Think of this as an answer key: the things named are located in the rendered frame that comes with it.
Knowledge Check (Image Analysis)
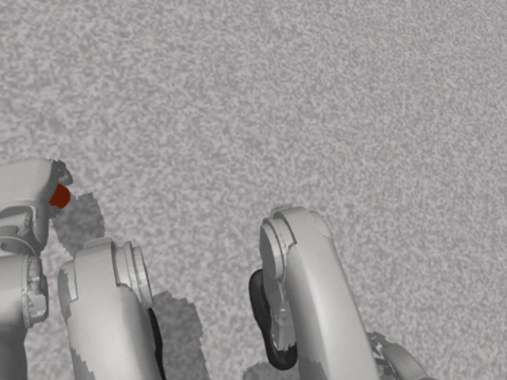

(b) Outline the can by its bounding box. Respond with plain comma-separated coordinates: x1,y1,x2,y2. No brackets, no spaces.
49,183,71,209

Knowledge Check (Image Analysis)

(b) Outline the right robot foot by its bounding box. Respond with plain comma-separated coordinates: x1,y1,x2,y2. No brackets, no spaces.
249,269,298,371

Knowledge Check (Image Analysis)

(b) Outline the left robot arm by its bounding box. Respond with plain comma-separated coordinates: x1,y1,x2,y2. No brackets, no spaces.
0,200,49,380

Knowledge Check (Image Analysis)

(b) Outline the right robot hand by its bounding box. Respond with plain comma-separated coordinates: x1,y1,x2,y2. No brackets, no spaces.
367,331,429,380

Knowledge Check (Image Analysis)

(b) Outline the left robot foot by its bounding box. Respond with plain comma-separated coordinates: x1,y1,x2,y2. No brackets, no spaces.
148,308,166,380

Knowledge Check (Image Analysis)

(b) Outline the left robot hand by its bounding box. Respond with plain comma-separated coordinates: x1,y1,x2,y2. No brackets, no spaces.
0,158,73,219

